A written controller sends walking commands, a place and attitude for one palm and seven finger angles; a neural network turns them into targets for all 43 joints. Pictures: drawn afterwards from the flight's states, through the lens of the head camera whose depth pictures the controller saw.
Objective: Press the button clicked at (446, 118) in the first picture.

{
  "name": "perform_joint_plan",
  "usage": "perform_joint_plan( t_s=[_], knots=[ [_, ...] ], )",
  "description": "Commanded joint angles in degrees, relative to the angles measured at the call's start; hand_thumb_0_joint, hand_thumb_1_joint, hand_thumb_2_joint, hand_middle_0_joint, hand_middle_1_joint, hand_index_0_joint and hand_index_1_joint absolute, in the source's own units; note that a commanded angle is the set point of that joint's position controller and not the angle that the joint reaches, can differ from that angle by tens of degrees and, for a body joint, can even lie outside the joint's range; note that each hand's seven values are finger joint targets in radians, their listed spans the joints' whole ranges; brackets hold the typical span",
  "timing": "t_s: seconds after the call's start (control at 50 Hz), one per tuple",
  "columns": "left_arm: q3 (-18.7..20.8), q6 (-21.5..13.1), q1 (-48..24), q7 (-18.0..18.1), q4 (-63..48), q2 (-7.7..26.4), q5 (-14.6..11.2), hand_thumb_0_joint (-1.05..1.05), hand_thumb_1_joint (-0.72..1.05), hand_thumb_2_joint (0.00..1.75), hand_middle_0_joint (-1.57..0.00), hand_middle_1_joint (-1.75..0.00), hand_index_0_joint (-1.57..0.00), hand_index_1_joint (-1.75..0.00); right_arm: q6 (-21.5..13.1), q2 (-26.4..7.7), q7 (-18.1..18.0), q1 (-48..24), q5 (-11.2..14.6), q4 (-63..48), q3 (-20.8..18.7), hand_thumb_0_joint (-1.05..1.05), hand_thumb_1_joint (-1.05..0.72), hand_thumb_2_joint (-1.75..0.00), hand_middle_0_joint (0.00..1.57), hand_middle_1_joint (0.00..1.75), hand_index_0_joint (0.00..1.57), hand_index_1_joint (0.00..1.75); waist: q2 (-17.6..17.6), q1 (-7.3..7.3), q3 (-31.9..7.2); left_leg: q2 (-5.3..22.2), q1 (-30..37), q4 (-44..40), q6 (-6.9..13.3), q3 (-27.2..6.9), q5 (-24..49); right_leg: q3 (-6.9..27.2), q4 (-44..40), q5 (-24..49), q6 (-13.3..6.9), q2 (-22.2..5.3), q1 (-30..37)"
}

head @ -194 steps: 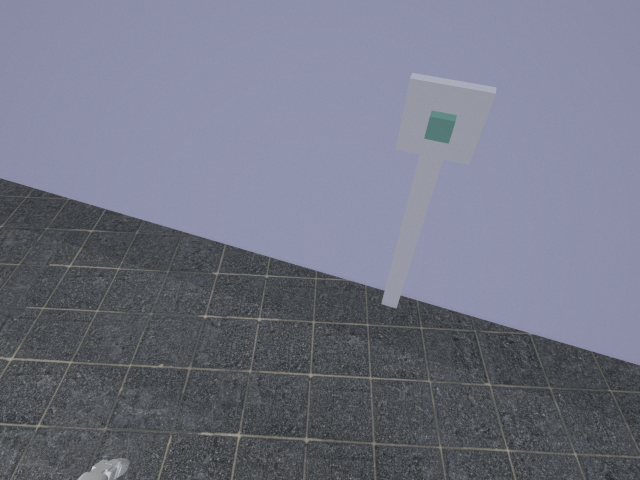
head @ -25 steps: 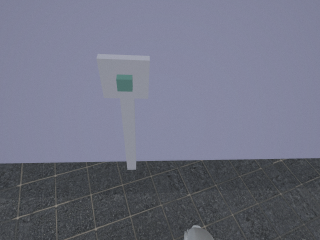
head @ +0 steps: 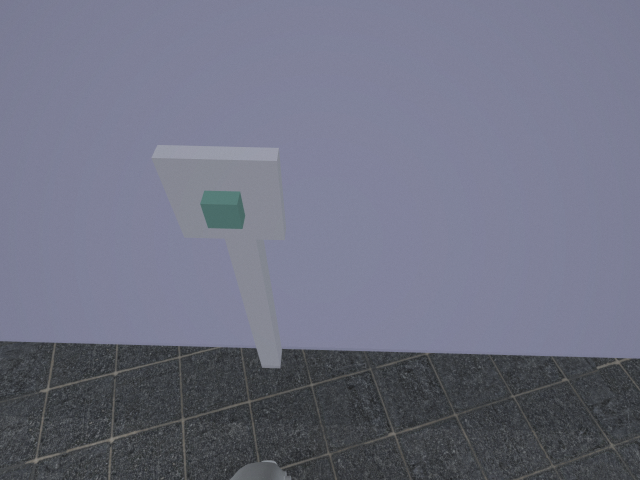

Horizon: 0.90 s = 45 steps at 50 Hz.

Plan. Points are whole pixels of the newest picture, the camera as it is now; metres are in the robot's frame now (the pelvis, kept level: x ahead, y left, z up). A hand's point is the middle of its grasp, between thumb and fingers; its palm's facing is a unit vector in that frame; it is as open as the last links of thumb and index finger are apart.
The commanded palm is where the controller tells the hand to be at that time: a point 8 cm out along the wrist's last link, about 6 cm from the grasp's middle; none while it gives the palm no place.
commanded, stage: come to a stop and stand still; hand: left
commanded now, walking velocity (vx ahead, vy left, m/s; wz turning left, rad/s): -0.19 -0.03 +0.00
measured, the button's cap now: (224, 208) +0.49 +0.19 +0.03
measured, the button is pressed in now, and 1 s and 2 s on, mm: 0 0 0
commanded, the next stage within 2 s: none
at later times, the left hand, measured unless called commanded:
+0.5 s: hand out of the picture -0.02 +0.21 -0.17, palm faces +0.00 -0.98 -0.21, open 7.4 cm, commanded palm none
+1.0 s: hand out of the picture -0.12 +0.15 -0.16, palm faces +0.11 -0.98 -0.17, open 7.4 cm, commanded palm none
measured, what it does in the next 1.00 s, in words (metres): steps on the spot: left foot, then right foot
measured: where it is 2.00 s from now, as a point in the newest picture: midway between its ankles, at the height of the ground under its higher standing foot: outside the picture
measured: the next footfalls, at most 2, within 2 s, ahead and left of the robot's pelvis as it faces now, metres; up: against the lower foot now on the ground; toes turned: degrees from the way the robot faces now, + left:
left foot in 0.10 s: +0.08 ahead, +0.11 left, +0.00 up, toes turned +5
right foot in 0.58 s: -0.07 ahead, -0.12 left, +0.00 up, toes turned -7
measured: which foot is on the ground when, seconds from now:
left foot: up 0.00-0.08, down 0.10-0.60, up 0.62-1.00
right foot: down 0.00-0.12, up 0.14-0.56, down 0.58-1.00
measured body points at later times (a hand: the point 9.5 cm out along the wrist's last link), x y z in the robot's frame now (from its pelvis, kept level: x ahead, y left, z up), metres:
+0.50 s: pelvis -0.04 +0.02 +0.01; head -0.03 +0.04 +0.46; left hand -0.01 +0.27 -0.15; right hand +0.01 -0.22 -0.13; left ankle +0.04 +0.11 -0.73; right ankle -0.12 -0.14 -0.69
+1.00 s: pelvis -0.06 +0.01 +0.01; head -0.04 -0.01 +0.46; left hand -0.12 +0.20 -0.14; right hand -0.08 -0.22 -0.15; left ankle -0.05 +0.15 -0.71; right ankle -0.11 -0.11 -0.73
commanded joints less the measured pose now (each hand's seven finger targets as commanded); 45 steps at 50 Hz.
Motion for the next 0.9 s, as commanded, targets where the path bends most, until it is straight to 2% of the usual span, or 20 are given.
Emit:
perform_joint_plan(
  t_s=[0.0, 0.04, 0.06, 0.08, 0.1, 0.12, 0.14, 0.22, 0.3, 0.4, 0.46, 0.52, 0.54, 0.56, 0.58, 0.6, 0.62, 0.68, 0.78, 0.88],
  knots=[
    [2.6, 0.3, 2.0, 0.8, -3.6, 11.1, 0.4, 0.0, 0.9, 0.9, -0.2, -0.3, -0.2, -0.3, 0.8, -2.5, 0.2, 5.6, 0.0, -2.5, -0.9, 0.0, -0.9, -0.9, 0.2, 0.3, 0.2, 0.3, -10.0, -0.76, -4.3, 0.5, 4.8, -4.7, -0.1, -2.7, 1.6, 12.7, -4.3, 41.8, -9.2, -18.6, 2.6],
    [2.6, 0.8, 1.1, 0.7, -4.2, 11.4, 0.0, 0.0, 0.9, 0.9, -0.2, -0.3, -0.2, -0.3, 0.4, -2.9, 0.3, 7.3, -0.1, -2.4, -0.8, 0.0, -0.9, -0.9, 0.2, 0.3, 0.2, 0.3, -9.3, -2.19, -5.3, 0.3, 10.9, -16.3, 0.1, -1.3, 12.6, 10.4, 0.0, 33.8, -5.7, -15.2, 1.7],
    [2.3, 1.2, 2.3, 0.6, -4.4, 10.0, -0.4, 0.0, 0.9, 0.9, -0.2, -0.3, -0.2, -0.3, -0.2, -4.6, 0.2, 8.2, -0.4, -2.2, -1.0, 0.0, -0.9, -0.9, 0.2, 0.3, 0.2, 0.3, -4.4, -2.24, -7.2, 3.6, 17.8, -21.6, 1.4, -2.8, 27.8, 8.0, 4.3, 23.5, -2.1, -11.5, -1.6],
    [1.7, 1.6, 5.5, 0.5, -4.9, 6.7, -0.8, 0.0, 0.9, 0.9, -0.2, -0.3, -0.2, -0.3, -1.0, -9.2, 0.1, 8.4, -0.8, -3.2, -1.6, 0.0, -0.9, -0.9, 0.2, 0.3, 0.2, 0.3, 9.7, -1.67, -9.5, 16.4, 23.0, -24.2, 6.8, -17.0, 52.9, 4.0, 12.7, -0.2, 2.8, -3.7, -9.0],
    [1.1, 1.9, 6.2, 0.7, -5.1, 6.6, -1.0, 0.0, 0.9, 0.9, -0.2, -0.3, -0.2, -0.3, -0.7, -11.9, -0.2, 7.8, -0.4, -4.2, -1.9, 0.0, -0.9, -0.9, 0.2, 0.3, 0.2, 0.3, 14.3, -2.05, -10.5, 22.7, 19.4, -26.1, 13.4, -20.2, 64.9, 7.4, 26.0, -23.6, 4.1, 0.5, -8.4],
    [1.5, 2.3, 5.9, 1.0, -4.8, 7.1, -0.8, 0.0, 0.9, 0.9, -0.2, -0.3, -0.2, -0.3, -0.6, -11.2, -0.8, 5.5, -0.7, -4.8, -1.7, 0.0, -0.9, -0.9, 0.2, 0.3, 0.2, 0.3, 9.6, -1.87, -9.5, 22.2, 15.8, -26.5, 15.4, -16.5, 57.7, 12.2, 33.7, -23.5, 3.6, 0.2, -8.1],
    [1.9, 2.7, 5.3, 0.9, -4.3, 7.2, -0.5, 0.0, 0.9, 0.9, -0.2, -0.3, -0.2, -0.3, -1.0, -9.4, -1.3, 3.1, -0.6, -5.3, -1.1, 0.0, -0.9, -0.9, 0.2, 0.3, 0.2, 0.3, 9.7, -1.38, -8.8, 19.1, 14.1, -27.5, 14.1, -15.0, 51.2, 14.5, 36.7, -19.7, 3.9, 0.4, -10.2],
    [2.2, 2.6, 7.7, 0.0, -2.8, 7.3, -0.2, 0.0, 0.9, 0.9, -0.2, -0.3, -0.2, -0.3, -1.6, -7.1, -1.5, 0.0, -0.6, -6.4, -0.3, 0.0, -0.9, -0.9, 0.2, 0.3, 0.2, 0.3, 3.0, -0.17, -7.6, 14.4, 15.6, -27.4, 11.8, -9.0, 41.9, 14.9, 41.2, -9.9, 5.0, 0.8, -13.2],
    [2.3, 3.1, 8.3, -0.4, -2.7, 7.6, 0.0, 0.0, 0.9, 0.9, -0.2, -0.3, -0.2, -0.3, -2.0, -6.7, -1.6, 3.3, -0.2, -4.8, -0.4, 0.0, -0.9, -0.9, 0.2, 0.3, 0.2, 0.3, 5.9, -1.2, -8.2, 13.9, 18.2, -32.2, 10.6, -10.2, 25.3, 14.6, 35.3, -8.1, 5.8, 0.0, -12.6],
    [1.0, 3.2, 5.9, -1.2, -2.5, 5.9, 0.1, 0.0, 0.9, 0.9, -0.2, -0.3, -0.2, -0.3, -1.3, -7.5, -0.8, 6.2, -0.8, -2.4, -1.1, 0.0, -0.9, -0.9, 0.2, 0.3, 0.2, 0.3, 8.9, -3.28, -5.6, 13.6, 17.5, -37.3, 10.0, -13.3, 4.4, 10.7, 17.2, -13.1, 4.9, -0.8, -7.2],
    [0.2, 2.9, 9.3, -1.2, -0.7, 4.2, -0.3, 0.0, 0.9, 0.9, -0.2, -0.3, -0.2, -0.3, -1.0, -8.7, -0.3, 6.3, -1.3, -1.2, -1.5, 0.0, -0.9, -0.9, 0.2, 0.3, 0.2, 0.3, 10.0, -2.32, -4.3, 12.4, 13.0, -41.0, 8.4, -13.0, -6.0, 7.4, 7.5, -14.4, 3.2, 0.8, -0.4],
    [0.0, 2.0, 16.3, -1.1, 2.7, 4.1, -0.4, 0.0, 0.9, 0.9, -0.2, -0.3, -0.2, -0.3, -0.6, -8.3, 0.1, 5.6, -1.0, -0.1, -1.5, 0.0, -0.9, -0.9, 0.2, 0.3, 0.2, 0.3, 6.7, 0.66, -3.9, 7.6, 7.6, -39.5, 4.2, -7.6, -7.7, 4.3, -9.1, -5.2, 2.0, 2.2, 10.8],
    [0.1, 1.7, 18.2, -0.8, 3.4, 5.4, -0.2, 0.0, 0.9, 0.9, -0.2, -0.3, -0.2, -0.3, -0.4, -6.2, 0.3, 6.0, -0.5, 0.2, -1.2, 0.0, -0.9, -0.9, 0.2, 0.3, 0.2, 0.3, 3.0, 1.08, -3.2, 4.9, 4.8, -35.4, 1.9, -4.6, -7.2, 7.4, -14.3, -5.4, 1.1, -0.4, 13.4],
    [0.5, 1.2, 17.8, -0.4, 3.2, 8.4, 0.3, 0.0, 0.9, 0.9, -0.2, -0.3, -0.2, -0.3, -0.1, -2.9, 0.4, 6.0, 0.1, 0.0, -0.6, 0.0, -0.9, -0.9, 0.2, 0.3, 0.2, 0.3, -6.4, 0.76, -1.0, 0.7, 1.8, -25.8, 0.0, -0.7, -5.3, 18.8, -20.9, -17.9, -1.8, -9.2, 9.1],
    [0.8, 1.3, 13.1, -0.2, 1.4, 11.9, 0.3, 0.0, 0.9, 0.9, -0.2, -0.3, -0.2, -0.3, 0.3, -1.5, 0.8, 5.1, -0.2, -1.1, -0.1, 0.0, -0.9, -0.9, 0.2, 0.3, 0.2, 0.3, -15.6, 0.24, 4.5, -1.4, 0.2, -15.9, -0.4, 0.8, -2.0, 28.7, -29.1, -31.2, -5.2, -17.8, -1.8],
    [0.9, 1.5, 7.9, 0.1, -0.7, 12.5, 0.4, 0.0, 0.9, 0.9, -0.2, -0.3, -0.2, -0.3, 0.8, -3.9, 1.0, 4.5, -0.7, -1.5, -0.7, 0.0, -0.9, -0.9, 0.2, 0.3, 0.2, 0.3, -11.0, -0.53, 7.2, -0.6, 1.6, -7.6, 0.1, -1.4, -1.9, 30.4, -30.8, -31.7, -7.0, -21.4, -9.8],
    [0.7, 0.6, 4.4, 0.3, -1.6, 10.8, 0.0, 0.0, 0.9, 0.9, -0.2, -0.3, -0.2, -0.3, 1.1, -3.3, 1.3, 5.8, -1.0, 0.0, -0.9, 0.0, -0.9, -0.9, 0.2, 0.3, 0.2, 0.3, -13.5, -1.39, 8.6, 0.4, 1.2, -4.1, 0.9, -3.5, 1.9, 27.6, -29.8, -28.6, -5.3, -18.1, -11.3],
    [0.0, -0.9, 5.8, -0.2, -0.7, 7.7, -0.4, 0.0, 0.9, 0.9, -0.2, -0.3, -0.2, -0.3, 0.5, -2.9, 1.8, 12.5, -0.9, 3.0, -0.6, 0.0, -0.9, -0.9, 0.2, 0.3, 0.2, 0.3, -9.8, -2.54, 8.7, 0.2, -1.9, 2.2, 0.3, -1.5, 8.3, 17.9, -24.4, -11.8, -2.6, -12.9, -4.1],
    [0.3, -1.8, 14.9, 0.0, 2.2, 6.4, -0.3, 0.0, 0.9, 0.9, -0.2, -0.3, -0.2, -0.3, -0.4, -3.5, 1.6, 9.6, -1.2, 1.3, -0.5, 0.0, -0.9, -0.9, 0.2, 0.3, 0.2, 0.3, -9.5, 1.58, 5.6, 1.4, -8.6, 3.0, -0.7, -1.9, 7.8, 19.5, -20.6, -2.6, -4.1, -15.4, 8.7],
    [0.7, -2.0, 17.6, 0.3, 3.7, 6.4, 0.3, 0.0, 0.9, 0.9, -0.2, -0.3, -0.2, -0.3, -1.0, -2.3, 1.1, 6.2, -0.6, 0.0, 0.1, 0.0, -0.9, -0.9, 0.2, 0.3, 0.2, 0.3, -11.2, 3.01, 0.1, 1.4, -6.2, -4.5, -1.0, -0.8, 1.3, 19.5, -14.1, 18.7, -6.5, -16.8, 15.9]
  ],
)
